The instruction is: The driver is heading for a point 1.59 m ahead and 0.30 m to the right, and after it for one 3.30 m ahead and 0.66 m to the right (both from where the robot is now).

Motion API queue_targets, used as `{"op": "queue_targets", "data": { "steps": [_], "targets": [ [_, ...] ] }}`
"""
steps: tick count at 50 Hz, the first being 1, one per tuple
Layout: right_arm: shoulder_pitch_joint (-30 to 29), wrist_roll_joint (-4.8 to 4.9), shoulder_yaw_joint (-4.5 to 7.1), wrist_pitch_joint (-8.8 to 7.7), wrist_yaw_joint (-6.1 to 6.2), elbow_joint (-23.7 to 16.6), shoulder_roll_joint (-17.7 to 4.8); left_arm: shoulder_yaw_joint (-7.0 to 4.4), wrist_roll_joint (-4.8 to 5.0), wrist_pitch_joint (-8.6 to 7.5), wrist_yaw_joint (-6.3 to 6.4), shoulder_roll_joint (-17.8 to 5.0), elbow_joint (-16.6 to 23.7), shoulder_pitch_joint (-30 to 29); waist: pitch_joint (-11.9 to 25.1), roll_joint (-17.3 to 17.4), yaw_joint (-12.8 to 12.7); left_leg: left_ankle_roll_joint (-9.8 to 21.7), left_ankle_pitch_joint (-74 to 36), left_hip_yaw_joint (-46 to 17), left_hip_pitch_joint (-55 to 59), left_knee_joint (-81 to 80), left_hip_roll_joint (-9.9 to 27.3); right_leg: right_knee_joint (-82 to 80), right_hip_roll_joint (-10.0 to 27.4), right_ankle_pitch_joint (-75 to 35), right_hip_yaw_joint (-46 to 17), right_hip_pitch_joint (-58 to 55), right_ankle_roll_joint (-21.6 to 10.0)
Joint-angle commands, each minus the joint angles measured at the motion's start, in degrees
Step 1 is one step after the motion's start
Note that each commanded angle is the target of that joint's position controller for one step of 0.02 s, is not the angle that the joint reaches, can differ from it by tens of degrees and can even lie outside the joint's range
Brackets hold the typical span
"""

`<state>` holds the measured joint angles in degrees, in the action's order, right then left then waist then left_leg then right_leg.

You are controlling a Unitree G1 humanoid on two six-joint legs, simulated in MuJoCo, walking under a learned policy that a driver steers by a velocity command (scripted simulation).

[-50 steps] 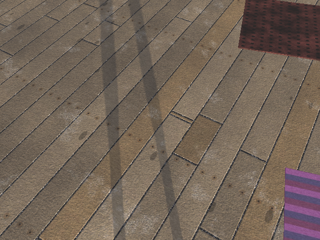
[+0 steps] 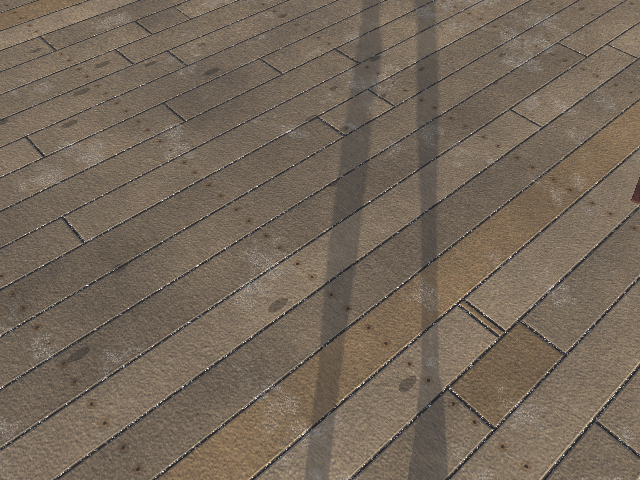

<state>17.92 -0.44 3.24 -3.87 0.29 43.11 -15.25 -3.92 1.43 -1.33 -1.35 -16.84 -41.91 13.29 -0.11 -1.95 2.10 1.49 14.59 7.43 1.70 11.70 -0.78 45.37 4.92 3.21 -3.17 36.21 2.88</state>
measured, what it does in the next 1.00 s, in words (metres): walks ahead, turning right: right foot, then left foot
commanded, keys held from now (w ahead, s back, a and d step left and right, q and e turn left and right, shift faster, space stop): w+e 0.60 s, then no key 0.12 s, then q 0.28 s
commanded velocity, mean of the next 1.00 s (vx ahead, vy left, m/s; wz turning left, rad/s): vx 0.37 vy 0.00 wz -0.35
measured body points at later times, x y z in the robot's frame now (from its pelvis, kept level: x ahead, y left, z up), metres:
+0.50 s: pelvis +0.25 -0.09 +0.00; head +0.28 -0.11 +0.45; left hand +0.40 +0.17 -0.10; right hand +0.39 -0.39 -0.08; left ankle +0.47 +0.04 -0.68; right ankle +0.19 -0.16 -0.74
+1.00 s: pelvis +0.46 -0.10 +0.00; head +0.50 -0.12 +0.44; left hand +0.73 +0.06 -0.10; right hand +0.44 -0.40 -0.12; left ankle +0.53 -0.02 -0.74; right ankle +0.45 -0.26 -0.73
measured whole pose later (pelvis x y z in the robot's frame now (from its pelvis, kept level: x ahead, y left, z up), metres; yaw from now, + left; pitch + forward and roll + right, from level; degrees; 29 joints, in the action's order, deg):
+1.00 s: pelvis +0.46 -0.10 +0.00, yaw -20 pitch +1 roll +0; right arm 13.0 1.0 2.4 -1.3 -0.9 45.0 -16.1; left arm -1.6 -0.1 1.2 2.1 -15.7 -37.1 6.1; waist -4.0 -0.6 3.5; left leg 2.1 9.3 -3.5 -15.9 24.8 -3.5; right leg 36.4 -0.3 17.4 -5.5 22.1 3.5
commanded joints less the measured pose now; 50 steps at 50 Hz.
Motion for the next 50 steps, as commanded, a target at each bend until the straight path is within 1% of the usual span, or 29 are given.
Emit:
{"op": "queue_targets", "data": {
  "steps": [1, 4, 6, 7, 8, 9, 10, 11, 12, 13, 14, 16, 19, 23, 25, 30, 31, 32, 33, 34, 35, 36, 37, 38, 39, 41, 43, 46, 50],
  "targets": [
    [0.0, 0.64, 3.10, -0.66, 0.08, -2.1, -10.3, 0.23, -0.04, -1.33, -0.90, -2.5, 7.2, -9.4, -7.0, 5.8, 2.8, 9.1, -7.2, -4.7, -0.7, -6.1, 17.4, -4.5, 1.1, 0.0, 1.6, 6.1, -1.4],
    [0.8, 1.54, 3.65, -0.08, -0.03, -1.0, -11.3, 0.51, 0.09, -1.41, -1.86, -2.7, 9.3, -11.3, -7.5, 5.8, 2.8, 8.1, -10.2, -2.6, 1.8, -3.4, 18.3, -7.8, 0.7, 4.5, 3.9, 4.5, -4.3],
    [0.1, 1.86, 4.11, 0.41, 0.04, -0.7, -12.9, 0.00, 0.03, -1.25, -2.14, -3.9, 10.1, -9.6, -5.1, 6.7, 0.8, 7.0, -25.2, -0.7, 2.5, 2.6, 18.3, -9.1, -2.0, 9.2, 6.9, -1.1, -6.8],
    [-0.7, 1.96, 4.22, 0.71, 0.18, -0.8, -13.6, -0.93, -0.01, -1.08, -2.03, -5.5, 9.5, -5.2, -1.3, 6.9, -2.1, 5.8, -37.6, 1.4, 1.7, 10.2, 17.3, -10.0, -4.6, 9.6, 8.9, -8.7, -8.2],
    [-1.1, 2.04, 3.84, 1.00, 0.42, -1.0, -12.9, -2.63, 0.12, -0.90, -1.61, -8.1, 7.2, 3.6, 4.3, 5.8, -7.0, 3.8, -45.1, 4.3, -2.1, 22.6, 14.7, -12.6, -8.1, 7.2, 10.4, -21.7, -10.1],
    [-0.2, 1.21, 2.76, 0.57, 0.66, -1.9, -10.7, -4.63, 0.48, -0.35, -0.64, -12.3, 4.9, 13.8, 10.2, 2.0, -11.5, 1.0, -35.7, 4.6, -14.8, 38.6, 12.2, -12.4, -5.8, 6.3, 3.6, -39.7, -12.8],
    [3.5, -0.89, 0.12, -0.68, 0.29, -5.8, -2.6, -5.70, 0.80, -0.60, -0.07, -19.7, 5.0, 14.4, 14.9, -16.0, -6.2, -3.5, 14.1, 1.4, -39.3, 60.7, 0.8, -20.0, 10.2, 20.1, -30.6, -55.8, -23.0],
    [-0.6, 0.92, 0.52, -2.76, -0.26, -5.5, -6.8, -4.00, 0.18, -1.71, -0.45, -15.1, 7.1, 14.9, 22.0, -9.1, -9.3, -2.9, 19.1, -13.0, -44.9, 68.1, -0.9, -28.9, 14.7, 25.8, -45.6, -59.0, -25.7],
    [-5.7, 3.18, 1.49, -3.74, -0.82, -7.2, -10.5, -2.99, -0.39, -2.37, -0.60, -11.6, 6.5, 12.6, 13.6, -5.8, -9.8, -1.6, 13.6, -13.3, -50.1, 68.4, 1.9, -30.1, 13.6, 21.6, -37.3, -54.5, -22.9],
    [-6.5, 2.65, 1.02, -4.41, -0.69, -7.5, -9.8, -2.59, -0.20, -2.66, -0.53, -10.6, 6.7, 9.6, 8.7, -1.9, -7.6, -0.5, 8.8, -12.8, -49.0, 64.1, 4.6, -29.3, 11.2, 15.8, -30.3, -47.1, -21.2],
    [-6.7, 0.99, 1.11, -4.63, -0.34, -7.3, -9.6, -2.12, -0.33, -2.57, -0.38, -9.1, 7.4, 5.5, 5.3, 1.0, -5.2, -0.6, 5.4, -12.7, -46.0, 59.0, 6.5, -29.4, 9.1, 9.8, -25.2, -39.6, -19.9],
    [-4.9, 0.08, 1.48, -3.56, -0.49, -6.7, -9.7, -1.38, -1.47, -2.63, 0.15, -7.7, 8.9, 1.3, 3.2, -1.2, -2.0, -1.4, 1.7, -12.8, -39.6, 54.8, 7.6, -32.1, 6.5, 1.3, -20.2, -30.9, -19.8],
    [-5.1, -0.71, 0.86, -1.99, -0.47, -6.4, -7.7, -1.57, -0.81, -3.04, 1.06, -8.8, 7.9, 1.4, 0.7, -0.3, -1.0, -4.3, -2.0, -10.7, -38.1, 47.7, 6.6, -33.9, 4.3, -6.2, -14.2, -24.4, -20.0],
    [-14.9, -0.44, -0.44, -2.19, -0.74, -8.7, -5.0, -1.93, -0.19, -2.55, 2.10, -9.9, 6.0, 4.1, -1.8, -1.8, -4.4, -6.0, -16.8, -9.7, -34.6, 28.1, 3.2, -33.1, 0.0, -2.2, -9.8, -21.1, -16.4],
    [-18.8, 0.24, -0.58, -2.60, -1.27, -9.5, -5.0, -2.25, 0.09, -2.23, 2.33, -10.6, 5.0, 6.4, -1.9, -2.3, -6.1, -6.0, -20.3, -9.5, -31.6, 22.3, 1.4, -32.5, 0.5, 0.7, -11.3, -21.1, -15.5],
    [-17.9, 0.92, 1.06, -3.56, -1.93, -9.6, -8.8, -2.49, 0.32, -1.25, 2.71, -10.0, 3.8, 7.3, -0.9, -4.7, -4.3, -2.9, -14.3, -12.7, -28.1, 16.5, 1.3, -24.9, 4.2, 0.6, -19.2, -29.3, -13.2],
    [-15.1, 0.63, 1.55, -3.76, -1.80, -8.9, -9.4, -2.48, -0.02, -0.87, 2.72, -9.6, 3.8, 6.6, -0.4, -5.6, -2.9, -1.7, -12.7, -11.4, -25.3, 15.3, 0.8, -21.7, 3.7, -4.7, -19.1, -30.5, -12.3],
    [-10.3, -0.20, 2.31, -4.11, -1.47, -7.7, -10.5, -2.01, -0.23, -0.62, 2.67, -8.1, 4.2, 5.8, 2.7, -5.1, -0.3, 0.1, -15.7, -9.9, -18.0, 12.4, 0.8, -14.6, 0.4, -12.3, -16.9, -30.7, -10.2],
    [-4.0, -1.66, 2.81, -4.46, -1.21, -7.5, -12.8, -0.86, -1.06, -0.55, 2.63, -5.2, 5.5, 5.9, 11.3, -1.8, 2.2, 3.5, -24.3, -15.4, -4.3, 15.2, 8.0, -1.4, -3.0, -7.9, -14.2, -26.3, -7.7],
    [0.2, -2.77, 3.79, -3.73, -1.14, -6.3, -17.0, 0.47, -0.56, -0.80, 2.71, -1.0, 5.7, 14.9, 20.1, 15.1, -0.8, 14.2, -31.6, -37.7, 16.9, 15.6, 22.3, 19.7, -12.0, 21.8, -8.0, -6.7, -2.7],
    [1.3, -0.74, 3.10, -3.13, -1.82, -5.8, -13.1, 0.10, -0.17, -0.98, 2.77, -5.3, 4.6, 17.9, 22.2, 17.9, -0.8, 16.9, -27.3, -49.2, 17.3, 11.7, 26.0, 29.8, -11.2, 34.1, -9.7, -0.5, -1.2],
    [-1.7, -0.07, 1.93, -2.62, -1.76, -6.8, -9.3, -1.02, 0.34, -0.48, 2.86, -9.0, 4.2, 13.2, 15.0, 11.1, 0.4, 14.9, -27.6, -40.8, 10.9, 11.3, 23.6, 33.5, -8.8, 30.5, -10.2, 1.5, -0.4],
    [-4.1, -0.39, 1.03, -2.17, -1.84, -6.8, -7.1, -0.95, -0.29, -0.08, 3.09, -9.2, 4.8, 8.2, 11.0, 6.5, 0.4, 13.0, -32.6, -32.8, 4.6, 11.4, 20.3, 32.1, -7.1, 27.6, -8.1, 0.3, 0.1],
    [-6.4, -0.46, 0.24, -1.97, -2.04, -6.2, -5.5, -0.80, -1.23, 0.19, 3.18, -8.3, 5.9, 4.6, 6.9, 5.0, -0.4, 12.4, -39.2, -27.6, -1.8, 10.9, 17.4, 27.9, -5.5, 26.2, -7.1, -0.7, 0.5],
    [-7.7, -0.48, -0.28, -1.95, -2.13, -5.5, -4.8, -0.69, -1.80, 0.51, 3.06, -7.4, 6.5, 3.4, 5.4, 5.8, -2.0, 11.5, -42.0, -24.4, -6.4, 9.7, 15.0, 22.7, -3.4, 24.8, -5.8, -4.0, 0.4],
    [-9.8, -0.24, -0.30, -1.66, -2.20, -4.2, -5.4, 0.57, -2.01, 0.90, 2.92, -3.4, 6.1, 4.6, 4.9, 8.7, -4.2, 11.1, -46.9, -20.3, -11.5, 8.4, 11.8, 10.5, -2.9, 23.4, -2.5, -10.6, 1.3],
    [-10.4, 0.02, 0.61, -0.95, -1.79, -3.5, -8.5, 1.20, -2.21, 0.90, 3.24, -2.0, 5.9, 3.7, 6.8, 9.6, -4.3, 11.9, -49.5, -19.3, -12.8, 8.4, 11.2, 1.0, -3.9, 21.0, -0.7, -16.3, 2.1],
    [-9.2, 1.12, 2.01, 0.64, -1.21, -3.0, -12.5, 0.50, -1.46, 1.74, 3.70, -4.6, 5.9, 1.4, 8.3, 9.6, -2.9, 12.1, -38.5, -21.7, -12.5, 7.7, 11.9, -5.1, -5.6, 13.7, -0.4, -19.8, 1.8],
    [-9.9, 2.12, 2.16, 2.65, -0.50, -3.0, -12.1, 0.00, -1.57, 2.52, 3.70, -4.8, 7.8, -3.7, 3.8, 9.5, -2.5, 10.5, -15.2, -26.7, -16.5, 7.3, 10.7, -12.5, -6.6, 11.9, -1.1, -21.4, -0.4]
  ]
}}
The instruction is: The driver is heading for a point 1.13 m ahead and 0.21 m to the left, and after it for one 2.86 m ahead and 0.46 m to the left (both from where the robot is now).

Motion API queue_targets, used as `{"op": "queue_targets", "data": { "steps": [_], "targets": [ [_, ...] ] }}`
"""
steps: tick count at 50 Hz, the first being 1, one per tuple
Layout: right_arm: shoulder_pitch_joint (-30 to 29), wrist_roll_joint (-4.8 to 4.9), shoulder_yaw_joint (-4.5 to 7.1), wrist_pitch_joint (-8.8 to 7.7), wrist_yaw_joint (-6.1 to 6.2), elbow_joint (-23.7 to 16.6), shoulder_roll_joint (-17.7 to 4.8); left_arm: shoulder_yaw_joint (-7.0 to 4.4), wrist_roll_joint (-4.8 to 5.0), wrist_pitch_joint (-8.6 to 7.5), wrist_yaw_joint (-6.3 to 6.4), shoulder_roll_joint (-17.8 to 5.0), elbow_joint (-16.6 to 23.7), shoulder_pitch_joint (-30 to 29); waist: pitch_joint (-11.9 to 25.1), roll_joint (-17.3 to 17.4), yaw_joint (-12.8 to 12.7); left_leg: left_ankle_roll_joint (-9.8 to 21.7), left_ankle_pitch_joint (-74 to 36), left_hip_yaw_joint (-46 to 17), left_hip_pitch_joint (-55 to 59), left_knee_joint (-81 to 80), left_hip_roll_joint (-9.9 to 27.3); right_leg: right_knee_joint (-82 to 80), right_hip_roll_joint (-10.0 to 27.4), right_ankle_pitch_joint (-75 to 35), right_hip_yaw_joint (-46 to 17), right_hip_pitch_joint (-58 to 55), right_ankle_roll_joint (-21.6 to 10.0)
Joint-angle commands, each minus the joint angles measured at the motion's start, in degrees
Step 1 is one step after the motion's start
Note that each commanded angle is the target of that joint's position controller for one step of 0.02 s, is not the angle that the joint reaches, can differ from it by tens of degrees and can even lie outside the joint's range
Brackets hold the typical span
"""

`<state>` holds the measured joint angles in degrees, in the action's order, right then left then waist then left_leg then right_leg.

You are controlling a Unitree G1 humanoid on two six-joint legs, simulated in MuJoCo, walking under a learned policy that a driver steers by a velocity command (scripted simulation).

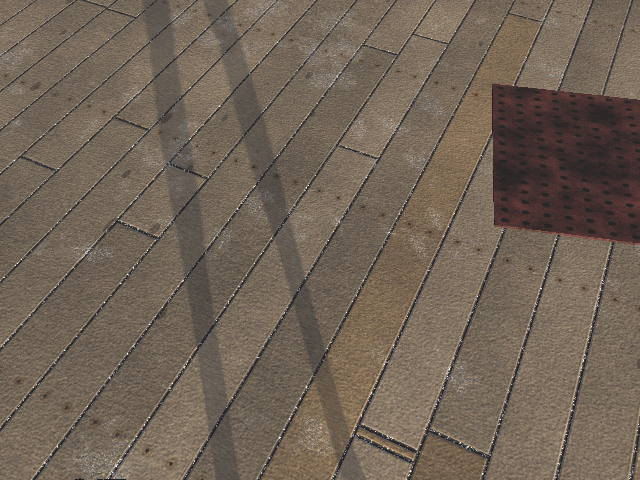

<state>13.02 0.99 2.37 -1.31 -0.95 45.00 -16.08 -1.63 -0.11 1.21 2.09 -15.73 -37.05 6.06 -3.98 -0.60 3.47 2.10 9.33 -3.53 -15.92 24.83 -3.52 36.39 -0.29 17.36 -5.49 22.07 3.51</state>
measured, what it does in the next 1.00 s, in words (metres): walks ahead, turning left: right foot, then left foot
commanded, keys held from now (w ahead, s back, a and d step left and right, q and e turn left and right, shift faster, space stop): q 0.38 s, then w+q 0.28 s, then w+e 0.34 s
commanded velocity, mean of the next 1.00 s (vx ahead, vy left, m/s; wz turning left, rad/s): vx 0.22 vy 0.00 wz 0.33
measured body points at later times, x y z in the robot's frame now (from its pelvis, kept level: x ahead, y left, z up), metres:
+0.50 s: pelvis +0.02 +0.03 -0.01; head +0.04 +0.06 +0.44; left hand +0.08 +0.34 -0.12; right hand +0.24 -0.21 -0.09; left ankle +0.00 +0.11 -0.74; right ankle +0.05 -0.13 -0.70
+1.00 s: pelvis +0.21 +0.06 -0.01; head +0.24 +0.06 +0.43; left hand +0.31 +0.37 -0.09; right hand +0.34 -0.21 -0.13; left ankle +0.01 +0.11 -0.72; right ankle +0.32 -0.01 -0.74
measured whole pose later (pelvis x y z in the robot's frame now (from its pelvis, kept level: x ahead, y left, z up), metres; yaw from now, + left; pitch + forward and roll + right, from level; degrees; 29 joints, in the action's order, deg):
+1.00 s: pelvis +0.21 +0.06 -0.01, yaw +20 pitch +2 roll -1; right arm 22.0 -0.1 3.3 -1.8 1.0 44.1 -18.6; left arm -2.8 1.2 -5.5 -2.8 -17.2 -40.1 5.8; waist -0.4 1.3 3.2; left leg 1.2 27.1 -3.7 -2.9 35.6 -0.5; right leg 30.9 -2.3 7.8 1.8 24.5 -3.7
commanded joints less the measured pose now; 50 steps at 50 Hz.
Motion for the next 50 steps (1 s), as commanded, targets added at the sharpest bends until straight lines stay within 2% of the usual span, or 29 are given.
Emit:
{"op": "queue_targets", "data": {
  "steps": [1, 2, 3, 4, 5, 6, 7, 9, 13, 15, 17, 19, 20, 21, 22, 23, 24, 25, 27, 28, 30, 34, 36, 42, 45, 47, 48, 49, 50],
  "targets": [
    [-5.6, 0.95, 2.92, 0.50, 1.02, -5.0, -10.7, -2.40, -0.11, -0.39, 0.13, -5.7, 2.8, 4.0, 6.9, 8.1, -4.7, 8.8, -7.5, -16.5, 0.0, -4.8, 12.4, -8.3, -1.6, -4.9, 1.5, -9.4, -1.9],
    [-5.3, 1.13, 2.66, 0.83, 1.33, -5.0, -9.7, -2.70, -0.25, -0.90, 0.09, -6.1, 2.8, 4.8, 6.8, 7.4, -5.4, 6.9, -4.8, -17.0, -1.4, -3.0, 10.9, -13.4, -0.5, -8.8, 1.1, -12.8, -3.1],
    [-4.2, 0.61, 2.09, 0.87, 1.51, -5.2, -7.8, -3.36, -0.85, -1.26, 0.35, -8.7, 3.0, 6.5, 8.5, 4.2, -5.4, 4.2, 0.6, -15.8, -4.8, 1.4, 8.9, -14.7, 5.8, -12.8, -2.8, -18.0, -5.4],
    [-2.0, 0.02, 1.45, 0.72, 1.58, -6.0, -4.9, -4.41, -1.60, -0.96, 0.61, -12.9, 3.4, 5.3, 8.4, -7.7, -2.6, 0.6, 13.3, -7.4, -12.4, 10.2, 1.9, -15.9, 14.9, -20.7, -11.7, -20.7, -11.1],
    [-1.9, 0.11, 1.85, 0.66, 1.75, -6.3, -6.6, -4.48, -2.22, -0.97, 0.19, -11.6, 2.9, 6.0, 8.5, -14.5, -4.2, -2.3, 25.5, -0.1, -15.1, 22.5, -0.9, -18.7, 22.4, -26.9, -19.2, -18.1, -18.3],
    [-0.5, 0.00, 3.20, 0.98, 1.76, -5.8, -9.9, -3.62, -1.99, -1.42, 0.10, -9.1, 3.5, 5.0, 8.1, -11.3, -4.2, -4.4, 27.4, -1.4, -16.3, 34.0, 1.1, -18.4, 22.9, -30.7, -18.4, -17.6, -20.4],
    [1.3, 0.32, 3.99, 1.69, 1.85, -4.6, -10.7, -3.06, -1.48, -1.81, 0.06, -7.2, 3.8, 2.4, 7.6, -8.1, -2.8, -5.5, 25.2, -2.1, -16.9, 39.0, 1.8, -17.2, 20.0, -32.3, -13.5, -17.1, -18.5],
    [1.8, 0.18, 3.96, 3.35, 2.31, -4.2, -9.1, -3.09, -0.33, -2.20, -0.10, -7.0, 3.6, -0.6, 6.3, -6.6, -2.1, -7.4, 19.9, -1.5, -18.3, 39.9, 3.3, -16.1, 16.9, -33.5, -7.0, -17.0, -15.9],
    [-2.6, 0.55, 2.62, 3.93, 1.27, -7.7, -5.7, -4.01, -0.63, -1.17, 0.30, -8.6, 2.3, 0.2, 7.6, -8.4, -4.1, -8.6, 15.2, 2.7, -13.9, 29.8, 4.6, -16.0, 15.3, -34.0, -0.6, -17.4, -16.2],
    [-4.1, 0.46, 2.34, 3.98, 0.53, -9.3, -5.7, -4.61, -0.41, -0.73, 0.25, -10.1, 1.8, 0.5, 8.8, -9.4, -4.9, -7.8, 14.0, 4.3, -9.5, 23.5, 4.9, -15.7, 16.3, -33.9, 0.7, -17.0, -16.3],
    [-3.9, 0.39, 2.72, 4.25, -0.09, -10.2, -6.9, -5.04, 0.17, -0.64, -0.04, -11.3, 1.1, 1.1, 9.2, -9.7, -5.0, -6.5, 12.9, 5.6, -6.6, 18.6, 4.6, -14.8, 17.5, -32.7, 0.9, -17.3, -16.1],
    [-1.9, 0.31, 3.18, 4.60, -0.56, -10.1, -7.4, -5.27, 1.19, -0.81, -0.28, -11.9, 0.7, 0.2, 9.0, -9.3, -3.4, -4.4, 7.9, 7.2, -2.3, 10.5, 3.9, -12.3, 17.7, -29.5, 2.1, -15.9, -14.3],
    [0.2, 0.27, 3.42, 4.72, -0.57, -9.5, -7.4, -5.33, 1.76, -0.90, -0.38, -11.7, 0.2, 0.6, 9.5, -8.4, -2.4, -2.6, 3.9, 8.6, 2.4, 5.2, 2.5, -10.6, 16.9, -21.2, 3.7, -13.2, -12.3],
    [2.6, 0.17, 4.10, 4.81, -0.08, -8.6, -8.6, -4.97, 1.60, -1.07, -0.62, -10.0, -1.1, 3.1, 9.6, -5.2, -1.9, -0.4, 1.9, 6.7, 9.3, 1.7, 1.9, -6.4, 14.7, -8.6, 6.4, -7.4, -8.9],
    [6.1, 0.53, 5.45, 4.59, 0.77, -8.3, -13.1, -3.78, -0.27, -1.20, -1.12, -5.8, -1.0, 3.9, 8.8, 7.8, -1.7, 4.0, -1.0, -8.0, 17.8, -3.4, 11.5, 8.2, 9.1, 8.6, 12.9, 5.6, -3.6],
    [9.5, -0.58, 6.60, 3.07, 0.34, -9.0, -19.3, -3.16, -0.96, -1.83, -0.76, -4.8, 4.3, -3.3, 8.0, 18.5, 1.5, 16.7, 12.9, -33.8, 18.2, -9.8, 24.2, 21.0, -0.5, 21.8, 8.9, 21.9, -1.4],
    [8.5, -1.80, 5.32, 1.18, -0.11, -9.5, -15.4, -4.11, 0.32, -2.71, -0.86, -7.9, 4.5, -6.1, 7.1, 11.4, 2.9, 18.2, 23.5, -35.8, 17.0, -13.7, 24.6, 27.0, 2.0, 18.9, 1.1, 24.8, -2.5],
    [6.0, -1.58, 4.30, 0.03, 0.10, -9.3, -12.7, -4.76, 1.40, -3.32, -1.31, -9.6, 4.1, -5.5, 3.7, 10.8, 0.8, 15.4, 29.5, -32.2, 14.6, -14.8, 22.5, 26.3, 3.5, 12.8, -0.1, 25.5, -4.0],
    [2.4, -0.15, 3.34, -0.46, 1.11, -9.7, -10.2, -5.41, 0.16, -4.21, -1.20, -10.3, 1.7, -3.1, 1.5, 8.4, -1.4, 11.5, 25.2, -25.7, 13.1, -14.7, 18.3, 22.5, 4.8, 3.4, 0.2, 24.1, -3.4],
    [2.4, -0.42, 2.95, -0.43, 1.57, -9.9, -9.8, -5.32, -0.24, -4.72, -1.43, -9.4, 1.2, -2.6, 1.8, 8.7, -1.8, 10.6, 21.8, -23.0, 11.8, -15.1, 16.2, 21.1, 4.5, -0.7, 0.6, 21.4, -2.8],
    [3.6, -1.01, 2.95, -0.83, 2.10, -9.9, -9.8, -5.02, -0.12, -5.68, -1.92, -8.0, 0.5, -2.2, 2.8, 7.5, -1.9, 10.3, 14.2, -19.5, 11.9, -15.3, 14.2, 17.0, 3.0, -7.2, 1.7, 19.2, -1.7],
    [5.6, -0.48, 3.17, -1.36, 2.51, -8.8, -10.3, -4.10, 0.24, -6.38, -2.38, -6.0, -0.1, -3.7, 2.7, 8.2, -1.1, 9.6, 7.8, -15.2, 11.0, -14.7, 12.6, 4.3, 1.5, -13.7, 2.1, 15.0, 0.2],
    [6.8, -0.35, 3.12, -1.63, 2.35, -7.7, -10.3, -3.45, 0.58, -6.59, -2.95, -5.3, -0.2, -5.3, 2.2, 8.8, 0.4, 9.5, 6.4, -13.6, 10.4, -14.7, 13.0, -0.3, 2.0, -16.1, 2.9, 12.6, 0.8],
    [10.7, -0.40, 3.19, -1.78, 1.51, -4.5, -11.1, -2.33, 1.65, -7.26, -4.37, -6.0, 2.0, -10.0, -1.8, 7.3, 3.2, 10.3, 3.0, -12.6, 14.9, -14.4, 17.3, -5.3, 3.1, -12.9, 4.3, 14.5, -3.0],
    [10.6, -0.18, 3.52, -1.44, 1.49, -3.7, -11.9, -2.20, 1.77, -7.47, -5.13, -6.7, 2.2, -8.2, -1.2, 7.6, 1.8, 9.2, -6.6, -10.5, 17.9, -12.2, 18.5, -6.3, 2.3, -9.2, 5.7, 11.6, -6.1],
    [8.3, -0.26, 3.50, -1.14, 1.73, -4.1, -12.1, -3.15, 1.48, -7.32, -4.95, -8.3, 0.2, -0.7, 3.9, 6.6, -3.0, 7.0, -26.5, -5.5, 16.8, -3.3, 15.9, -8.9, -1.1, -10.5, 8.5, -0.9, -8.7],
    [8.5, -0.58, 2.99, -1.05, 2.02, -4.4, -10.8, -4.30, 1.36, -7.18, -4.60, -10.4, -1.9, 6.8, 9.6, 4.4, -6.4, 5.2, -33.8, -1.6, 13.4, 7.4, 13.0, -9.0, -1.5, -12.1, 7.4, -12.7, -10.6],
    [8.4, -1.73, 1.93, -1.34, 2.47, -6.6, -8.6, -5.26, 1.08, -6.97, -4.23, -14.3, -2.9, 15.8, 17.0, -2.8, -9.4, 1.9, -22.8, 1.9, 0.2, 25.1, 9.1, -9.8, 8.5, -8.3, -8.8, -29.2, -15.5],
    [11.4, -2.03, 0.72, -2.65, 2.23, -8.3, -4.5, -5.89, 1.40, -6.97, -4.77, -17.6, -3.9, 18.7, 19.9, -17.4, -6.9, -2.1, 18.6, 1.5, -19.9, 42.1, -0.8, -17.4, 19.0, 2.2, -35.9, -41.7, -23.3]
  ]
}}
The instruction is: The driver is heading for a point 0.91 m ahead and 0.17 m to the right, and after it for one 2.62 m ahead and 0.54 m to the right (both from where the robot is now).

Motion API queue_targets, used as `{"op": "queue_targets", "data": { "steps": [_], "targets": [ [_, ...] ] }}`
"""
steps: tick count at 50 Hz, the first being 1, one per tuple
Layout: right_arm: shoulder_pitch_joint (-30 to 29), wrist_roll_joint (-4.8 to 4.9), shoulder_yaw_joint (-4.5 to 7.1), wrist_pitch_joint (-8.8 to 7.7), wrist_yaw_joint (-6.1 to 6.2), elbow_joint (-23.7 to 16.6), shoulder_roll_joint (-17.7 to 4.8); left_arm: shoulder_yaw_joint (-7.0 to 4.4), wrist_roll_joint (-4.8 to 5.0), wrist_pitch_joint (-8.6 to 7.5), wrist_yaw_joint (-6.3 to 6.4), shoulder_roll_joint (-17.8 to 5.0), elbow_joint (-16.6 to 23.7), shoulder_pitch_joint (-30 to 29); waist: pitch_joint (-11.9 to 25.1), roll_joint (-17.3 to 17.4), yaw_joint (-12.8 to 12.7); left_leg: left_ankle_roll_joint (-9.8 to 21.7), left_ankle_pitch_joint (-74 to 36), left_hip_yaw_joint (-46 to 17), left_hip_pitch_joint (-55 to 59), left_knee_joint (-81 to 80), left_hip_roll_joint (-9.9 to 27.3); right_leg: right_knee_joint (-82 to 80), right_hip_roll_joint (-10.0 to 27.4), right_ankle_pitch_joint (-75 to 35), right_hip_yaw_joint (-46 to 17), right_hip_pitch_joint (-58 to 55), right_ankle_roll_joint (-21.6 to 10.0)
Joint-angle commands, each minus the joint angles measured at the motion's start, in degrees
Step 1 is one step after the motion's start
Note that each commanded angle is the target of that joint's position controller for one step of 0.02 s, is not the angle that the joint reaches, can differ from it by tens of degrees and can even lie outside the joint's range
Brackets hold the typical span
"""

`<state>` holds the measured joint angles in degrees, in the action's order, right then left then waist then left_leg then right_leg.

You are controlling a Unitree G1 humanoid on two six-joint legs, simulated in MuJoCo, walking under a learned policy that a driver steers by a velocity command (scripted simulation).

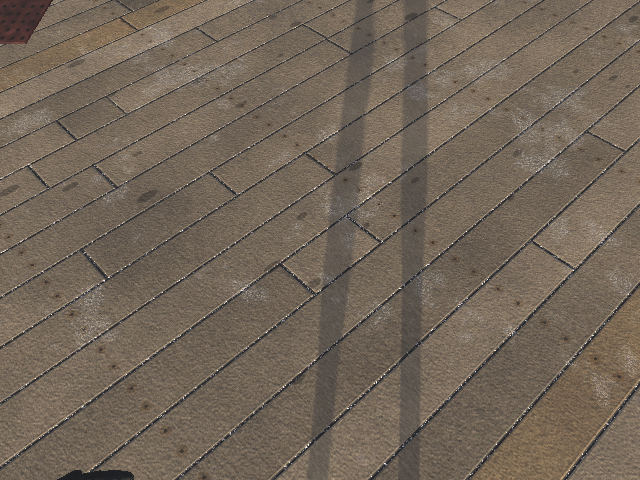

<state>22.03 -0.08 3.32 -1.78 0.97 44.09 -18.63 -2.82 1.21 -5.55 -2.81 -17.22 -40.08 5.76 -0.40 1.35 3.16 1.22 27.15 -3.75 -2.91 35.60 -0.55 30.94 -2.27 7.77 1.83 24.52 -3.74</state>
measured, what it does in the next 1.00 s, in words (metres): walks ahead, turning right: left foot, then right foot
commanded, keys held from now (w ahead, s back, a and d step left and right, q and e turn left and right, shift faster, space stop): w+e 0.34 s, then s+e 0.34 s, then s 0.06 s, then w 0.12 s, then w+q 0.14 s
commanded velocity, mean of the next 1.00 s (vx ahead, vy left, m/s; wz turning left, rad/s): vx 0.24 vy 0.00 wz -0.42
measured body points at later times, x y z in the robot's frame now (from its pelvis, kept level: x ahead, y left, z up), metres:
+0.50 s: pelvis +0.26 +0.00 +0.00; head +0.31 -0.01 +0.45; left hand +0.37 +0.28 -0.12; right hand +0.44 -0.30 -0.06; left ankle +0.41 +0.08 -0.73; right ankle +0.08 -0.09 -0.67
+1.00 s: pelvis +0.29 -0.04 +0.02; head +0.28 -0.07 +0.47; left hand +0.49 +0.17 -0.08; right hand +0.28 -0.35 -0.11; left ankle +0.40 +0.07 -0.66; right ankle +0.23 -0.12 -0.73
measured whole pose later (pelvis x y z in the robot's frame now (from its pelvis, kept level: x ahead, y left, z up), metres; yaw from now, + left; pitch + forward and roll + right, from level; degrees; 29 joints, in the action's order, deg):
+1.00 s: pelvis +0.29 -0.04 +0.02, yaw -28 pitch -1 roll +2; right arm 10.2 1.4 3.9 -0.2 -0.4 46.1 -18.5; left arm -1.8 -0.9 0.1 0.9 -15.4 -40.7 19.0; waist 0.1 2.2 -0.6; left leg -0.3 18.8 -0.6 -30.0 54.6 0.5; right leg 27.5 1.0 16.4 0.0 11.0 -2.2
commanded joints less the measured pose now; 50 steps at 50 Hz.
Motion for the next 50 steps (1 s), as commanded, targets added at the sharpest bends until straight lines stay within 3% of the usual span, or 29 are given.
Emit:
{"op": "queue_targets", "data": {
  "steps": [1, 2, 3, 4, 5, 8, 13, 17, 19, 20, 21, 22, 23, 24, 25, 26, 27, 29, 32, 37, 40, 41, 43, 44, 45, 46, 47, 48, 50],
  "targets": [
    [-1.3, 0.57, 0.45, -3.55, -0.34, -7.4, -6.5, -3.20, 0.89, -0.18, 0.15, -10.5, -0.7, 18.0, 12.5, -12.5, -8.4, -0.9, 2.6, -4.0, -40.3, 36.5, -0.9, -15.4, 21.0, 18.4, -44.6, -43.4, -14.8],
    [-5.7, 1.84, 0.80, -4.66, -1.08, -8.3, -7.7, -2.77, 0.22, 0.15, 0.58, -9.1, 0.1, 14.9, 5.6, -9.4, -8.2, -0.2, -2.3, -3.2, -42.8, 36.2, 1.5, -15.9, 19.3, 14.2, -37.0, -37.5, -13.2],
    [-7.8, 1.17, 0.54, -5.41, -1.20, -8.5, -7.0, -2.68, -0.43, 0.50, 0.84, -8.8, 0.8, 12.9, 3.1, -4.4, -7.3, 0.1, -6.2, -2.4, -41.7, 33.6, 3.4, -16.3, 16.8, 8.7, -31.9, -32.2, -12.2],
    [-8.9, -0.10, 0.75, -5.68, -1.26, -8.7, -6.8, -2.33, -0.67, 0.79, 1.03, -7.9, 1.5, 11.3, 1.0, -2.4, -6.1, -0.5, -9.0, -2.0, -40.3, 29.7, 4.7, -17.2, 15.0, 3.0, -28.7, -27.9, -11.9],
    [-8.4, -0.70, 0.87, -5.54, -1.35, -8.9, -6.4, -1.98, -1.10, 0.88, 1.30, -7.3, 2.1, 10.2, 1.1, -3.5, -4.5, -1.1, -11.0, -2.0, -37.4, 27.4, 5.4, -18.3, 13.4, -0.9, -26.4, -24.7, -11.8],
    [-7.7, -1.05, 0.57, -4.43, -1.28, -8.9, -4.7, -2.08, -0.43, 0.95, 2.15, -7.7, 2.1, 9.5, 0.3, -5.2, -2.9, -3.8, -12.7, -0.2, -35.0, 21.4, 5.0, -20.1, 11.4, -7.9, -22.0, -18.3, -12.6],
    [-19.2, -0.75, -0.72, -4.73, -1.37, -11.6, -1.4, -2.77, 0.19, 1.64, 3.60, -9.7, 0.0, 13.3, -1.9, -5.5, -6.4, -5.8, -29.7, 1.3, -28.4, 0.4, 1.4, -19.1, 6.8, -9.9, -16.6, -11.0, -8.8],
    [-23.7, 0.38, -0.11, -5.38, -2.13, -12.7, -3.0, -2.90, 0.92, 2.47, 4.16, -9.5, -1.6, 17.0, -1.4, -5.9, -7.3, -4.7, -32.8, -1.0, -24.0, -6.9, -0.2, -15.7, 8.8, -6.4, -21.6, -14.6, -7.1],
    [-22.5, -0.26, 0.80, -5.64, -2.08, -12.5, -4.8, -3.25, 0.50, 3.44, 4.61, -9.5, -1.7, 16.4, -1.3, -7.4, -5.8, -2.8, -29.1, -1.6, -22.7, -9.6, -1.2, -9.5, 8.8, -15.4, -23.6, -18.9, -4.9],
    [-20.1, -0.69, 1.29, -5.89, -1.87, -11.8, -5.7, -3.31, 0.25, 3.91, 4.77, -9.2, -1.2, 15.6, 0.5, -8.2, -4.7, -1.5, -28.4, -1.1, -19.6, -10.6, -1.7, -5.0, 7.8, -21.5, -24.0, -20.3, -3.5],
    [-15.5, -1.32, 1.75, -6.24, -1.50, -11.0, -6.4, -3.12, 0.27, 4.15, 4.78, -8.7, -0.1, 13.5, 3.8, -8.0, -1.6, 0.2, -34.7, 0.1, -12.1, -14.3, -0.9, 1.7, 5.0, -26.4, -22.6, -19.6, -1.0],
    [-8.4, -2.32, 2.33, -6.43, -1.13, -10.3, -9.0, -2.25, -0.72, 4.17, 4.61, -6.2, 2.1, 12.5, 12.6, -4.4, 1.2, 3.8, -50.5, -5.3, 4.0, -10.3, 7.1, 14.8, 1.9, -17.9, -21.0, -12.8, 1.5],
    [-4.9, -3.44, 2.47, -5.31, -0.82, -10.2, -11.5, -0.77, -1.39, 3.97, 4.48, -1.0, 2.2, 20.8, 21.5, 12.3, -1.7, 13.8, -80.5, -22.5, 23.0, -4.6, 24.7, 34.9, -7.3, 28.0, -14.4, 3.9, 6.0],
    [-3.5, -1.98, 2.08, -4.06, -1.42, -9.4, -8.9, -1.14, -0.50, 4.01, 4.14, -6.4, 1.4, 26.4, 29.8, 15.9, -2.3, 18.1, -79.6, -33.1, 24.9, -5.3, 30.0, 45.5, -4.8, 35.3, -14.9, 7.2, 7.4],
    [-7.7, -1.40, 1.29, -2.94, -1.25, -11.1, -5.5, -2.48, 0.42, 5.12, 4.27, -10.6, 0.7, 22.6, 23.7, 8.8, -1.7, 16.3, -73.0, -25.5, 18.8, -6.5, 25.9, 48.9, -1.4, 31.4, -14.5, 8.7, 9.0],
    [-11.4, -0.83, 0.53, -1.94, -0.92, -11.4, -2.9, -2.89, 0.63, 6.19, 4.63, -11.3, 1.3, 18.0, 16.4, 3.6, -1.9, 13.7, -69.3, -16.9, 12.5, -7.2, 21.7, 47.8, 0.3, 28.3, -11.4, 10.7, 10.1],
    [-14.0, -0.40, 0.12, -1.10, -0.67, -11.2, -2.2, -2.94, 0.55, 7.17, 5.00, -10.4, 1.8, 15.8, 11.3, 2.3, -2.6, 12.6, -66.4, -13.2, 6.2, -8.9, 18.8, 46.1, 1.4, 26.2, -10.1, 11.2, 11.0],
    [-17.4, -1.22, 0.41, -0.10, -0.33, -10.4, -3.8, -2.53, 0.61, 8.87, 5.33, -7.3, 2.6, 15.8, 5.8, 5.2, -4.9, 12.2, -61.9, -6.9, -5.8, -13.3, 15.4, 41.0, 2.0, 22.4, -7.2, 5.2, 11.6],
    [-18.8, -1.70, 0.92, 0.50, 0.39, -9.1, -4.8, -2.09, -0.35, 9.41, 5.66, -5.2, 3.7, 15.9, 7.3, 7.1, -5.8, 14.5, -64.0, -3.5, -7.5, -15.3, 16.7, 35.8, 2.4, 17.8, -5.6, 2.6, 11.7],
    [-20.9, -0.52, 1.33, 1.80, 1.15, -6.9, -6.2, -1.57, -1.03, 9.74, 4.40, -4.9, 5.6, 12.3, 7.8, 7.0, -5.3, 14.0, -52.1, 0.2, -9.8, -16.5, 17.2, 23.2, 4.7, 11.4, -4.8, -3.9, 9.1],
    [-19.3, 0.44, 2.18, 2.24, 0.12, -5.6, -9.0, -1.85, -0.70, 9.93, 3.47, -6.6, 6.3, 10.4, 7.7, 6.5, -3.6, 12.4, -19.2, -1.7, -11.5, -19.7, 17.7, 14.8, 5.1, 12.3, -2.8, -8.6, 6.2],
    [-19.8, 1.01, 2.17, 2.27, -0.19, -5.1, -9.3, -1.94, -0.88, 9.82, 3.28, -6.5, 5.8, 11.2, 6.3, 6.7, -4.5, 11.1, -8.4, -1.9, -14.3, -20.2, 17.0, 9.5, 4.2, 11.3, -1.2, -11.8, 4.7],
    [-18.0, 1.21, 1.14, 2.10, -0.66, -3.5, -6.2, -2.00, -1.30, 9.42, 3.20, -5.9, 3.2, 15.3, 4.4, 4.3, -6.2, 6.4, 6.2, 0.7, -21.8, -17.4, 13.3, 0.3, 1.2, 11.9, 1.5, -21.5, 1.5],
    [-16.8, 0.35, -0.36, 1.79, -1.44, -2.9, -1.7, -1.88, -1.55, 9.15, 3.53, -6.5, 2.4, 18.3, 3.1, -3.9, -6.6, 1.6, 9.5, 5.3, -27.8, -6.4, 8.4, -8.5, 7.3, 19.9, -8.6, -25.6, -1.1],
    [-18.3, -0.38, -1.15, 1.13, -2.15, -5.0, 1.2, -3.09, -1.62, 8.81, 3.87, -13.4, 3.2, 18.9, 0.4, -18.9, -6.8, -2.9, 10.2, 11.8, -40.9, 11.3, -0.1, -18.8, 21.4, 36.5, -30.4, -24.1, -9.0],
    [-23.7, 1.59, 1.38, 0.37, -1.59, -6.2, -6.4, -3.79, -3.23, 7.02, 3.62, -15.7, 3.7, 17.4, -5.0, -13.0, -9.4, -1.9, 4.5, 2.2, -42.7, 19.7, 2.5, -25.1, 24.3, 42.4, -37.9, -14.1, -13.7],
    [-21.0, 2.60, 2.21, 0.22, -1.43, -5.4, -7.6, -3.14, -3.11, 5.33, 3.85, -13.3, 3.6, 13.1, -7.2, -12.5, -6.0, -0.9, -2.0, 0.0, -43.1, 22.1, 3.5, -25.7, 22.6, 39.8, -33.6, -13.6, -11.4],
    [-17.4, 2.19, 2.45, 0.40, -1.29, -3.4, -7.3, -2.47, -2.41, 4.03, 4.04, -10.7, 3.5, 10.5, -6.7, -12.9, -4.1, -1.0, -6.6, -0.6, -42.8, 22.8, 3.7, -25.2, 20.2, 34.6, -28.4, -15.6, -8.5],
    [-14.8, 1.43, 2.93, 0.38, -1.11, -0.9, -6.6, -1.63, -2.01, 2.60, 4.54, -7.7, 2.7, 10.4, -4.8, -11.2, -4.0, -1.7, -14.0, -2.6, -41.9, 24.8, 2.5, -24.7, 17.6, 25.4, -19.7, -18.6, -5.0]
  ]
}}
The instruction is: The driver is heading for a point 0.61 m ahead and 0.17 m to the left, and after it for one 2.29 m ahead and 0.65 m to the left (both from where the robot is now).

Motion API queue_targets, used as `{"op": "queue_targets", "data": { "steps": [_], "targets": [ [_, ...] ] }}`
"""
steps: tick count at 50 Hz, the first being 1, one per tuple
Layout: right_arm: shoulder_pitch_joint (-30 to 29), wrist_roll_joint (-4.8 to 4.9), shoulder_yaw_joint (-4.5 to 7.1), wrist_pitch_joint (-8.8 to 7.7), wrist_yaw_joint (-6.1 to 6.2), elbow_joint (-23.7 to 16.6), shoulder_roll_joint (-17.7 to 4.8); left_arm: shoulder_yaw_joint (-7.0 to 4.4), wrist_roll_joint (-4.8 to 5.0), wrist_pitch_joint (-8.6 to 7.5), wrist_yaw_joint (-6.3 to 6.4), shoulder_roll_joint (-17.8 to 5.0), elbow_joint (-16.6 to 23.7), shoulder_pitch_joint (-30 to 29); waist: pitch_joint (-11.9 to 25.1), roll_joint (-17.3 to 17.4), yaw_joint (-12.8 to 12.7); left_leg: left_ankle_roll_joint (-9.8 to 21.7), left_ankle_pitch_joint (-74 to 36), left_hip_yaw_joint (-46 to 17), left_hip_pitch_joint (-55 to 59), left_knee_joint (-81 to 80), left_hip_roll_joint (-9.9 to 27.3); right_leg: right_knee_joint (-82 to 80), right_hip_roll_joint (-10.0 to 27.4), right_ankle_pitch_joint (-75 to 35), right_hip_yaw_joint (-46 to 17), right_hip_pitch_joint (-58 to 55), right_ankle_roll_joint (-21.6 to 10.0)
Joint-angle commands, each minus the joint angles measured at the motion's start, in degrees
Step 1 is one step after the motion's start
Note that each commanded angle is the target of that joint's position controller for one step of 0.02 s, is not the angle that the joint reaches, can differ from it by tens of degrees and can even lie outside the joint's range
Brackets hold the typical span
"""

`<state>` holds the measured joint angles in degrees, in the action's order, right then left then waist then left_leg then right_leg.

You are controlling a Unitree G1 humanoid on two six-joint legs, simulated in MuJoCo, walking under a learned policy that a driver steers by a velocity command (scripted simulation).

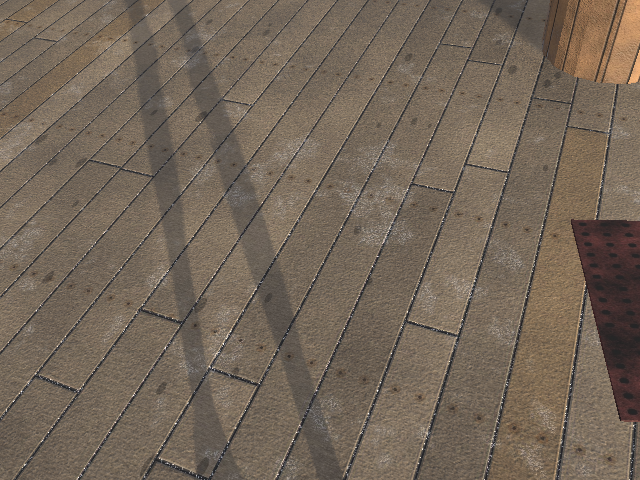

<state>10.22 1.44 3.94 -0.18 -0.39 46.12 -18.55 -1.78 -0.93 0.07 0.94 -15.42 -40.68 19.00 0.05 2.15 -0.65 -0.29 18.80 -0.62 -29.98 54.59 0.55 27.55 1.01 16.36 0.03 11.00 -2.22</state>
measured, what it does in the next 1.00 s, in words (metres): walks ahead, turning left: left foot, then right foot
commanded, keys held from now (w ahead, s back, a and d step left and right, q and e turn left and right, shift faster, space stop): w+q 0.62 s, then w+e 0.38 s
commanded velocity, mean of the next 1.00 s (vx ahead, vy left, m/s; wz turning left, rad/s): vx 0.45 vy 0.00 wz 0.25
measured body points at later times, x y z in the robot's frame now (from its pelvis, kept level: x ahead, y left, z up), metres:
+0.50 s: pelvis +0.18 +0.10 -0.03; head +0.22 +0.11 +0.42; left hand +0.12 +0.38 -0.15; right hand +0.43 -0.11 -0.12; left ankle +0.23 +0.20 -0.74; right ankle +0.03 -0.10 -0.66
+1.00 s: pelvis +0.48 +0.18 -0.03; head +0.52 +0.18 +0.42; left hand +0.59 +0.48 -0.11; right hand +0.62 -0.09 -0.15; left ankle +0.25 +0.21 -0.70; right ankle +0.62 +0.14 -0.74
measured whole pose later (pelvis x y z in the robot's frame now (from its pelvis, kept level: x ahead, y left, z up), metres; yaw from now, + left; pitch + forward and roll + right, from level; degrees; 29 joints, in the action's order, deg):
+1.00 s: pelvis +0.48 +0.18 -0.03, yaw +18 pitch +2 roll +0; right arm 18.9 -0.6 3.1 -2.4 0.7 46.6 -17.8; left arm -2.4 0.7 -5.7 -3.1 -16.2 -39.0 7.2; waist -1.6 0.4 1.8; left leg 2.1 26.3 -0.9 -3.8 45.9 -2.9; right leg 32.9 -3.4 6.4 1.7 29.6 -5.1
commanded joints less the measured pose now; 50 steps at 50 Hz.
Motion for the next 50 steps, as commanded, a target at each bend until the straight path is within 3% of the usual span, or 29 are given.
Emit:
{"op": "queue_targets", "data": {
  "steps": [1, 5, 10, 14, 17, 19, 20, 21, 22, 23, 24, 25, 26, 27, 28, 29, 32, 36, 39, 42, 44, 45, 46, 47, 48, 49, 50],
  "targets": [
    [-2.5, 0.02, 2.35, -1.36, 0.16, -2.4, -5.9, -2.48, 0.04, -3.60, 0.97, -8.6, 2.8, -2.0, -4.6, -10.6, -0.2, -0.4, -8.3, -5.9, -14.6, 6.4, 0.7, -21.6, 13.9, 13.1, -14.8, -6.2, -5.8],
    [-2.3, -0.27, 2.28, -1.48, -0.06, -2.1, -3.9, -2.82, -0.06, -4.56, 1.39, -7.9, 0.9, 1.2, -4.0, -8.6, -1.5, -2.7, -14.7, -6.5, -16.9, 3.3, 0.7, -22.4, 14.6, 4.9, -7.1, -11.1, -6.1],
    [-4.7, -0.51, 1.18, -1.26, -1.04, -4.3, -1.8, -3.71, 0.21, -4.32, 1.46, -9.4, -1.1, 1.8, -6.4, -8.3, -3.0, -4.0, -17.2, -3.5, -16.1, -6.1, 2.8, -22.9, 16.0, -1.0, -0.3, -12.1, -6.6],
    [-8.9, -0.20, -0.17, -1.68, -2.52, -7.4, -0.2, -4.41, 0.87, -3.96, 0.82, -10.1, -3.2, 3.8, -9.3, -7.3, -5.0, -1.3, -15.2, 0.3, -14.5, -13.3, 4.2, -22.2, 17.3, -5.6, 4.4, -13.2, -6.8],
    [-10.3, 0.07, -0.50, -1.98, -3.56, -9.5, -0.5, -5.01, 1.86, -3.41, 0.28, -11.1, -4.2, 3.8, -9.9, -7.1, -4.8, 2.0, -10.7, 3.1, -11.3, -17.4, 3.9, -19.6, 17.9, -10.3, 6.9, -14.9, -6.2],
    [-7.6, -0.04, 0.15, -1.98, -3.75, -10.1, -2.0, -5.47, 2.32, -3.01, 0.14, -12.6, -4.3, 2.4, -6.8, -8.3, -2.2, 4.7, -6.3, 6.4, -3.5, -18.6, 0.8, -12.7, 17.6, -30.0, 9.0, -15.0, -5.2],
    [-1.7, 0.02, 1.28, -1.93, -3.57, -9.0, -3.8, -5.51, 2.47, -2.70, 0.22, -13.1, -4.1, 1.2, -2.3, -8.3, 1.7, 6.3, -6.7, 8.3, 5.7, -19.7, -2.1, -3.6, 16.4, -43.5, 11.2, -13.7, -3.9],
    [7.9, 0.29, 3.36, -1.75, -2.91, -6.4, -7.2, -5.04, 2.49, -2.61, 0.34, -12.3, -3.7, 1.2, 4.4, -6.5, 6.6, 8.3, -9.2, 9.0, 20.5, -21.6, -5.5, 9.4, 13.6, -49.5, 13.7, -9.0, -1.8],
    [17.1, 0.78, 5.31, -1.01, -1.61, -4.4, -11.7, -4.04, 1.30, -3.25, 0.37, -10.3, -2.7, 1.7, 10.2, -0.8, 10.7, 11.4, -7.9, -2.0, 38.6, -22.3, 0.0, 26.6, 11.4, -33.5, 13.2, 5.8, 1.4],
    [15.8, 0.88, 5.78, -1.40, -1.16, -5.1, -18.0, -1.33, -0.44, -4.83, -0.10, -1.8, 1.1, 5.6, 16.1, 15.4, 4.0, 22.1, 9.2, -37.7, 51.9, -31.4, 16.0, 46.6, -0.5, 16.0, 7.1, 27.8, 5.3],
    [15.9, 0.29, 4.01, -2.54, -1.47, -6.7, -12.4, -2.18, 1.99, -6.90, -0.39, -7.1, 1.2, -1.1, 19.3, 6.3, 8.1, 22.2, 13.0, -46.9, 52.1, -40.0, 19.0, 51.8, -0.7, 16.5, -5.5, 32.5, 4.1],
    [14.1, -0.30, 3.07, -3.33, -1.66, -5.9, -9.5, -2.97, 3.92, -7.89, -0.68, -9.9, 3.1, -6.0, 11.1, 4.3, 8.1, 19.5, 6.5, -38.5, 47.1, -40.4, 17.7, 51.0, 1.8, 10.7, -5.2, 36.9, 2.5],
    [10.8, -0.14, 2.65, -3.69, -1.63, -6.4, -8.4, -2.67, 3.08, -8.58, -0.29, -9.2, 3.0, -6.5, 6.8, 0.6, 5.8, 17.8, -0.3, -31.6, 39.6, -39.4, 15.2, 46.9, 4.4, 5.8, -5.0, 35.0, 1.4],
    [6.7, -0.35, 2.11, -3.65, -1.52, -7.3, -6.6, -3.01, 1.42, -8.76, 0.04, -9.2, 2.5, -6.3, 3.9, -0.7, 3.5, 16.8, -6.5, -26.0, 32.4, -39.7, 12.7, 42.2, 5.9, 2.6, -5.0, 31.9, 1.4],
    [4.1, -1.16, 1.56, -3.68, -1.24, -8.6, -5.3, -3.33, 0.94, -8.28, -0.09, -9.4, 2.1, -4.8, 3.0, 0.6, 1.3, 16.4, -10.6, -22.7, 27.6, -41.0, 10.8, 40.0, 7.0, 0.1, -5.6, 28.0, 1.5],
    [2.9, -1.40, 1.57, -3.74, -1.01, -9.3, -5.2, -3.43, 0.71, -7.65, -0.33, -9.1, 1.9, -3.9, 2.4, 1.1, 0.4, 16.9, -13.7, -21.4, 24.8, -42.3, 10.1, 38.3, 7.0, -1.1, -5.4, 26.2, 2.1],
    [3.2, -0.90, 1.58, -4.22, -0.13, -8.6, -5.9, -2.99, 0.00, -6.05, -0.66, -7.1, 2.1, -4.2, 0.1, 0.1, -0.7, 17.2, -22.7, -15.0, 19.6, -44.3, 8.5, 31.1, 6.3, -5.8, -3.2, 26.1, 5.0],
    [5.8, -0.95, 1.04, -4.36, 0.58, -6.4, -5.6, -1.52, 0.67, -6.49, -1.61, -4.2, 3.1, -12.0, -1.9, 1.6, 3.0, 12.9, -25.3, -6.3, 18.0, -44.7, 4.8, 12.4, 4.7, -23.4, -0.2, 22.9, 5.1],
    [9.3, -0.85, 1.09, -4.60, 0.60, -4.3, -6.8, -1.09, 1.88, -6.96, -2.60, -4.1, 4.6, -17.6, -3.6, 1.4, 5.8, 12.4, -19.6, -6.6, 21.3, -46.4, 7.5, 5.4, 3.5, -29.8, 0.3, 22.4, 3.3],
    [10.5, -1.03, 1.28, -4.12, 0.60, -2.5, -7.1, -1.26, 2.13, -7.09, -3.70, -5.1, 5.8, -19.8, -4.8, 0.6, 5.8, 11.7, -23.2, -5.9, 30.2, -44.2, 10.9, 2.2, 2.8, -25.4, -0.6, 26.8, 0.6],
    [10.2, -1.02, 1.58, -3.53, 0.87, -1.9, -7.6, -1.43, 2.10, -6.99, -4.43, -5.6, 6.2, -18.8, -3.9, 0.7, 4.6, 10.7, -32.2, -4.6, 35.2, -40.6, 12.4, 1.7, 1.5, -19.4, -0.6, 26.9, -1.4],
    [9.5, -1.23, 1.74, -3.26, 1.08, -2.1, -8.1, -1.79, 2.04, -6.80, -4.54, -6.3, 6.0, -16.7, -2.1, 1.4, 3.2, 9.9, -42.1, -3.6, 36.6, -37.4, 12.2, 1.9, -0.2, -16.3, 0.3, 23.8, -2.4],
    [9.0, -1.54, 1.89, -2.87, 1.31, -2.3, -8.7, -2.49, 1.91, -6.50, -4.42, -7.7, 5.2, -12.9, 1.2, 2.4, 1.2, 9.2, -53.7, -2.6, 37.8, -31.9, 11.7, 3.0, -2.3, -13.2, 1.9, 18.8, -3.5],
    [7.8, -1.71, 1.73, -2.26, 1.54, -2.8, -8.8, -3.62, 1.68, -6.25, -4.11, -9.6, 3.5, -5.9, 5.7, 2.0, -2.7, 7.9, -61.9, -0.4, 36.8, -21.7, 9.7, 2.1, -4.8, -13.2, 3.9, 9.6, -5.0],
    [7.6, -2.16, 1.08, -2.09, 1.98, -3.9, -7.9, -4.56, 1.44, -5.92, -3.62, -12.2, 2.5, 1.9, 11.4, -0.5, -6.4, 6.0, -54.2, 1.1, 27.2, -7.5, 8.1, 2.7, -0.5, -16.4, -2.6, -5.8, -7.8],
    [15.5, -2.72, -0.74, -3.34, 1.29, -5.6, -2.2, -6.01, 1.28, -5.94, -3.50, -18.1, 2.3, 6.6, 19.6, -13.7, -3.1, 0.9, -21.0, 1.9, 2.9, 17.1, -2.0, 1.6, 14.4, -8.9, -31.1, -28.9, -19.4],
    [13.6, -2.46, -1.27, -4.86, 0.46, -5.0, -2.8, -4.96, 2.28, -5.78, -3.50, -13.2, 1.3, 8.4, 22.7, -14.6, -4.8, 0.4, 11.7, -5.1, -8.0, 23.7, -6.5, -8.3, 17.5, -0.8, -47.6, -35.0, -21.1]
  ]
}}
